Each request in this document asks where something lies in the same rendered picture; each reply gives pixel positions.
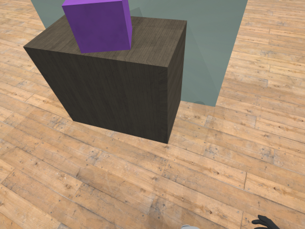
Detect pedestal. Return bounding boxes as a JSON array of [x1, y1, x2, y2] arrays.
[[23, 15, 187, 144]]

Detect carton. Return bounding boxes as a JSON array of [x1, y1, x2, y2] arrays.
[[62, 0, 132, 53]]

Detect right robot hand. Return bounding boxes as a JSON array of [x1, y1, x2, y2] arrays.
[[252, 215, 279, 229]]

